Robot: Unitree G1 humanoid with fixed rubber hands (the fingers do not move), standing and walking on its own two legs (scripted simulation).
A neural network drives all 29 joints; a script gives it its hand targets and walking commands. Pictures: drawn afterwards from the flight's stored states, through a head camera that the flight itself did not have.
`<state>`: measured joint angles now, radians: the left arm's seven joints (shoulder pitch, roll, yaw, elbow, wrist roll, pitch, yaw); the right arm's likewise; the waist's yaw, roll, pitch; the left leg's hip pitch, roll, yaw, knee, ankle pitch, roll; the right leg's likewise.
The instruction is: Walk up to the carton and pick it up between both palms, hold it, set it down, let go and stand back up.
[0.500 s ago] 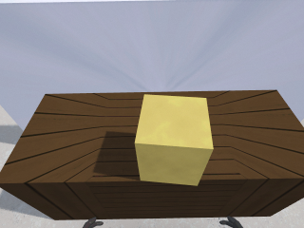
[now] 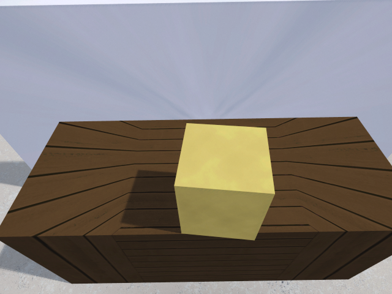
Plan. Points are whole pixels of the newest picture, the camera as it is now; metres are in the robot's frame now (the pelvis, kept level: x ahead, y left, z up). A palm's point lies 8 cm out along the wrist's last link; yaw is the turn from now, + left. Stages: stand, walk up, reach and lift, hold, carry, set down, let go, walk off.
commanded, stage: stand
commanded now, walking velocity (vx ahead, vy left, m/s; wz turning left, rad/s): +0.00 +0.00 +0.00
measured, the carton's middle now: (221, 183) +0.43 -0.04 -0.08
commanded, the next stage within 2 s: walk up in 0.42 s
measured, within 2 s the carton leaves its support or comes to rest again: neither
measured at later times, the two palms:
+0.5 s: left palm out of the picture +0.03 +0.22 -0.13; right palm out of the picture +0.03 -0.22 -0.13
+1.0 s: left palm out of the picture +0.10 +0.14 -0.13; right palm out of the picture -0.05 -0.33 -0.15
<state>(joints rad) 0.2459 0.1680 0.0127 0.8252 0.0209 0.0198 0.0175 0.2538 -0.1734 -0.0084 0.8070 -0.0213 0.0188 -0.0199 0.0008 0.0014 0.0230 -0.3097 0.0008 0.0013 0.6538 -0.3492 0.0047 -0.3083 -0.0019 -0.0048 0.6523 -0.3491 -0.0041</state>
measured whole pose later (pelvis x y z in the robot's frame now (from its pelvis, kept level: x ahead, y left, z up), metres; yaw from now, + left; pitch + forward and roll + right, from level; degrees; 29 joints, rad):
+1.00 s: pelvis +0.02 -0.09 +0.00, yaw +0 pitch -2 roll +0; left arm 0.16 0.15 0.06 1.01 0.00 -0.01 0.02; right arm 0.36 -0.21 -0.07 1.15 -0.04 0.02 -0.06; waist -0.04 0.07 0.09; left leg -0.24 0.14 -0.06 0.66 -0.45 -0.06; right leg -0.35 -0.02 -0.02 0.63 -0.24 0.02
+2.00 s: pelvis +0.02 -0.07 +0.01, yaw +0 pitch +1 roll -1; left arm 0.31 0.14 0.04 1.15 0.03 0.03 0.06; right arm 0.19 -0.19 -0.05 1.05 0.00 0.02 -0.04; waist 0.02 0.02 0.05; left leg -0.31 0.05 -0.02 0.64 -0.35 -0.04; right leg -0.34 -0.04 -0.02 0.51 -0.18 0.02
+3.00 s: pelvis -0.02 -0.02 -0.02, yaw +0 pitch +3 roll +1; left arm -0.02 0.31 -0.04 0.94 -0.19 0.53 0.06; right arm -0.02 -0.16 -0.11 0.92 -0.01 0.34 0.06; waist -0.02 -0.07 0.10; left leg -0.52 -0.03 0.09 0.79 -0.33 0.06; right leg -0.48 -0.03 -0.04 0.84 -0.41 -0.01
